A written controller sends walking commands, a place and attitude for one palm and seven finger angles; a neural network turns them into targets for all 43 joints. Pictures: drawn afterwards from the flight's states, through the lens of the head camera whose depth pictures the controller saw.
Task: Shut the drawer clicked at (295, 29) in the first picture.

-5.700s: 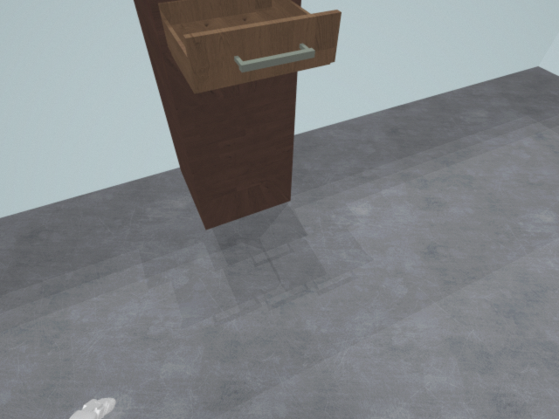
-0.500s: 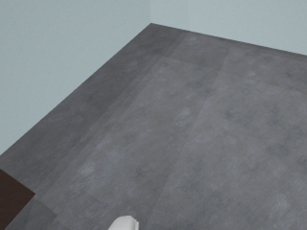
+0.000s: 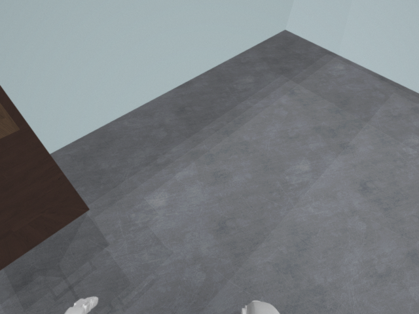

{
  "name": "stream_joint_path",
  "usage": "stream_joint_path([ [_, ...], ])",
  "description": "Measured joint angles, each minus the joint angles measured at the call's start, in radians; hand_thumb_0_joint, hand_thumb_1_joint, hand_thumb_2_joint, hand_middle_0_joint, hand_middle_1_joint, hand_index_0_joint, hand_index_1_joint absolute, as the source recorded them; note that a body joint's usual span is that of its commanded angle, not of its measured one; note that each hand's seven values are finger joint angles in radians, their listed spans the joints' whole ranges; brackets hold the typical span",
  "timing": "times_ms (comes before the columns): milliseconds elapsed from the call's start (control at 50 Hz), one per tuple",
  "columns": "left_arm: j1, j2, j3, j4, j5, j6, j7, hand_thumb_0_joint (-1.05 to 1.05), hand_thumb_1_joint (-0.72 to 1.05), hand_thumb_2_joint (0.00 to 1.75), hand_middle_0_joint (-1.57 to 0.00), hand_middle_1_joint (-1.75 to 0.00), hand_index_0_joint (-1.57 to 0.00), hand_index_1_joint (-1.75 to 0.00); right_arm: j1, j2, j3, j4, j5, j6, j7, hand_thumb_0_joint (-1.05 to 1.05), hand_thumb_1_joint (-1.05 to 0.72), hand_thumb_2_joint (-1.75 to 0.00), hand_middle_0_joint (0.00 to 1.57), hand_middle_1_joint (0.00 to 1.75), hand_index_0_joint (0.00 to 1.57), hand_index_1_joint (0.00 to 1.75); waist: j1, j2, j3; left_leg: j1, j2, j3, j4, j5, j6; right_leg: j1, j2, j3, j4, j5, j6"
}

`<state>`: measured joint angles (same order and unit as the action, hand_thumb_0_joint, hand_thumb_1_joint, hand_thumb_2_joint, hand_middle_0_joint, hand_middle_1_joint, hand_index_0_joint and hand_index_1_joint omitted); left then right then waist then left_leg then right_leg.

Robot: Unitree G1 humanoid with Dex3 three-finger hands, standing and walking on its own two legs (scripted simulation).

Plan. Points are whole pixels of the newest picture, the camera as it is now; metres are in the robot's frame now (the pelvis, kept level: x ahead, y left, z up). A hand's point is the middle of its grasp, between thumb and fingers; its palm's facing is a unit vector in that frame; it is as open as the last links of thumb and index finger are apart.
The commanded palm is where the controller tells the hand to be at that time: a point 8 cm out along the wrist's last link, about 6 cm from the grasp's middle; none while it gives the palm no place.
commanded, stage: turn to face it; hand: left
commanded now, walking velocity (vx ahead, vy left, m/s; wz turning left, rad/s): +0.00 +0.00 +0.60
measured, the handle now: out of the picture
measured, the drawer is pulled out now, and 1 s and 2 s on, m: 0.25 0.25 0.25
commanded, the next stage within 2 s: take the last steps up to it in 1.34 s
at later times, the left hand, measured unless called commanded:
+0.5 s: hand out of the picture +0.01 +0.17 -0.15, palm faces +0.31 -0.91 -0.26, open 7.4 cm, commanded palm none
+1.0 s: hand out of the picture -0.08 +0.27 -0.16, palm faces +0.60 -0.77 -0.24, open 7.4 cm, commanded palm none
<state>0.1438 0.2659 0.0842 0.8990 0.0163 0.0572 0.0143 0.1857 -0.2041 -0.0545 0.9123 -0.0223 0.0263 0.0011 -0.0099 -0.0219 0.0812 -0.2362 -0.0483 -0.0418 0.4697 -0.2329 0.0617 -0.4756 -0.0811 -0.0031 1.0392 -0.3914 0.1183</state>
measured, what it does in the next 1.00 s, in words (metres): steps on the spot, turning left: right foot, then left foot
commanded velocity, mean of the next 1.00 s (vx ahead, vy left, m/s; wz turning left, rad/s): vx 0.00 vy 0.00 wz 0.57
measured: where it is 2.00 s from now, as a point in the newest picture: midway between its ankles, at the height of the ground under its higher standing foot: outside the picture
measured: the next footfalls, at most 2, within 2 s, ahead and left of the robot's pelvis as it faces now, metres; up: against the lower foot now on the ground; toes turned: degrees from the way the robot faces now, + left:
right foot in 0.22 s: +0.04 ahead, -0.15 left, +0.00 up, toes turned +8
left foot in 0.66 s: -0.04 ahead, +0.11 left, +0.00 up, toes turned +30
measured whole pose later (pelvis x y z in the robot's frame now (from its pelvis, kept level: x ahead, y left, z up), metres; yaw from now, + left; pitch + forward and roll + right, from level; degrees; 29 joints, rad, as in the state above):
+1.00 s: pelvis -0.05 +0.03 +0.00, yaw +35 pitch -1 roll -2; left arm 0.14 0.27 0.07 0.90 0.02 0.05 0.02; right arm 0.20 -0.20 -0.04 0.91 -0.02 0.02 0.00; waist -0.01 -0.03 0.07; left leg -0.21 -0.07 -0.07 0.44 -0.21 0.09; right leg -0.48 -0.08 0.01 1.08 -0.36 0.12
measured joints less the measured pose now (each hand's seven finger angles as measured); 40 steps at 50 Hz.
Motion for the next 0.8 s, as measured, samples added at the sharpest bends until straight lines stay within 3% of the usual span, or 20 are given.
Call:
stream_joint_path([
  [140, -0.061, -0.033, -0.015, -0.038, -0.008, -0.008, 0.005, 0.01, 0.91, 0.9, -0.2, -0.3, -0.19, -0.3, 0.048, -0.007, -0.013, 0.018, -0.006, 0.017, 0.002, 0.0, -0.91, -0.89, 0.2, 0.3, 0.2, 0.3, -0.038, 0.031, -0.006, -0.034, -0.03, -0.082, 0.021, 0.014, -0.018, 0.089, 0.049, 0.019, -0.222, -0.028, -0.018],
  [200, -0.062, -0.049, -0.025, -0.055, -0.012, -0.022, 0.005, 0.01, 0.91, 0.9, -0.2, -0.3, -0.2, -0.3, 0.062, -0.02, -0.024, 0.025, -0.004, 0.027, 0.003, 0.0, -0.91, -0.89, 0.2, 0.3, 0.2, 0.3, -0.045, 0.05, -0.013, -0.067, -0.044, -0.116, 0.058, 0.006, -0.037, 0.169, 0.072, 0.012, -0.393, 0.043, -0.032],
  [240, -0.051, -0.057, -0.032, -0.062, -0.007, -0.039, 0.008, 0.01, 0.91, 0.9, -0.2, -0.3, -0.2, -0.3, 0.067, -0.029, -0.033, 0.029, 0.005, 0.032, 0.004, 0.0, -0.91, -0.89, 0.2, 0.3, 0.2, 0.3, -0.038, 0.059, -0.019, -0.11, -0.053, -0.123, 0.139, -0.061, -0.056, 0.218, 0.073, 0.001, -0.499, 0.077, -0.075],
  [300, -0.023, -0.075, -0.049, -0.057, 0.0, -0.04, 0.009, 0.0, 0.91, 0.9, -0.2, -0.3, -0.2, -0.3, 0.066, -0.047, -0.049, 0.031, 0.0, 0.044, 0.006, 0.01, -0.91, -0.89, 0.2, 0.3, 0.2, 0.3, -0.047, 0.077, -0.013, -0.21, -0.045, -0.07, 0.435, -0.218, -0.087, 0.236, 0.055, -0.043, -0.497, 0.085, -0.124],
  [360, 0.011, -0.084, -0.052, -0.045, -0.001, -0.037, 0.009, 0.01, 0.91, 0.9, -0.2, -0.3, -0.2, -0.3, 0.065, -0.061, -0.055, 0.035, -0.002, 0.051, 0.018, 0.01, -0.91, -0.89, 0.2, 0.29, 0.2, 0.3, -0.047, 0.072, -0.012, -0.268, -0.002, -0.013, 0.645, -0.177, -0.112, 0.274, 0.03, -0.079, -0.532, 0.1, -0.125],
  [420, 0.037, -0.086, -0.053, -0.034, 0.001, -0.04, 0.009, 0.01, 0.9, 0.9, -0.2, -0.3, -0.2, -0.3, 0.06, -0.07, -0.056, 0.038, -0.001, 0.057, 0.026, 0.0, -0.91, -0.89, 0.2, 0.29, 0.2, 0.3, -0.043, 0.063, -0.007, -0.28, 0.044, 0.008, 0.713, -0.134, -0.131, 0.296, 0.007, -0.118, -0.546, 0.102, -0.12],
  [500, 0.066, -0.082, -0.052, -0.022, 0.008, -0.042, 0.007, 0.01, 0.9, 0.9, -0.2, -0.3, -0.2, -0.3, 0.037, -0.076, -0.053, 0.044, 0.0, 0.069, 0.029, 0.0, -0.91, -0.89, 0.2, 0.29, 0.2, 0.3, -0.027, 0.046, 0.006, -0.248, 0.085, 0.029, 0.644, -0.147, -0.143, 0.304, -0.023, -0.169, -0.539, 0.092, -0.108],
  [600, 0.093, -0.054, -0.04, -0.007, 0.016, -0.036, 0.003, 0.01, 0.9, 0.9, -0.2, -0.3, -0.2, -0.3, -0.017, -0.07, -0.038, 0.031, 0.006, 0.059, 0.029, 0.01, -0.91, -0.9, 0.19, 0.29, 0.2, 0.3, 0.008, 0.007, 0.031, -0.146, 0.093, 0.086, 0.381, -0.199, -0.131, 0.284, -0.075, -0.218, -0.487, 0.066, -0.075],
  [640, 0.105, -0.036, -0.031, 0.002, 0.014, -0.031, 0.002, 0.01, 0.9, 0.9, -0.2, -0.3, -0.2, -0.3, -0.033, -0.068, -0.031, 0.014, 0.007, 0.044, 0.029, 0.01, -0.91, -0.9, 0.19, 0.29, 0.2, 0.3, 0.016, -0.008, 0.032, -0.087, 0.084, 0.11, 0.233, -0.139, -0.12, 0.267, -0.099, -0.24, -0.438, 0.04, -0.053],
  [660, 0.114, -0.024, -0.026, 0.005, 0.01, -0.027, 0.0, 0.01, 0.9, 0.9, -0.2, -0.3, -0.2, -0.3, -0.039, -0.068, -0.029, 0.004, 0.007, 0.032, 0.03, 0.01, -0.91, -0.9, 0.2, 0.29, 0.2, 0.3, 0.02, -0.018, 0.029, -0.062, 0.074, 0.116, 0.167, -0.078, -0.097, 0.246, -0.117, -0.245, -0.39, 0.019, -0.043],
  [680, 0.113, -0.009, -0.019, 0.013, 0.005, -0.018, 0.0, 0.01, 0.9, 0.9, -0.2, -0.3, -0.2, -0.3, -0.05, -0.059, -0.028, -0.002, 0.005, 0.021, 0.029, 0.01, -0.91, -0.9, 0.2, 0.29, 0.2, 0.3, 0.025, -0.038, 0.033, -0.071, 0.057, 0.119, 0.179, -0.077, -0.064, 0.212, -0.126, -0.213, -0.308, -0.043, -0.033],
  [720, 0.11, 0.012, -0.009, 0.029, 0.004, 0.008, 0.005, 0.01, 0.91, 0.9, -0.2, -0.3, -0.2, -0.3, -0.062, -0.046, -0.017, -0.014, 0.007, 0.004, 0.026, 0.0, -0.91, -0.89, 0.2, 0.29, 0.2, 0.3, 0.036, -0.052, 0.033, -0.079, 0.048, 0.114, 0.202, -0.111, -0.019, 0.132, -0.091, -0.13, -0.117, -0.155, -0.028],
  [800, 0.085, 0.023, 0.001, 0.046, 0.004, 0.02, 0.004, 0.01, 0.91, 0.9, -0.2, -0.3, -0.2, -0.3, -0.051, -0.028, -0.004, -0.028, 0.003, -0.009, 0.005, 0.0, -0.91, -0.89, 0.2, 0.29, 0.2, 0.3, 0.026, -0.031, 0.016, -0.043, 0.038, 0.072, 0.121, -0.077, -0.002, 0.027, -0.034, -0.065, 0.098, -0.096, -0.02],
])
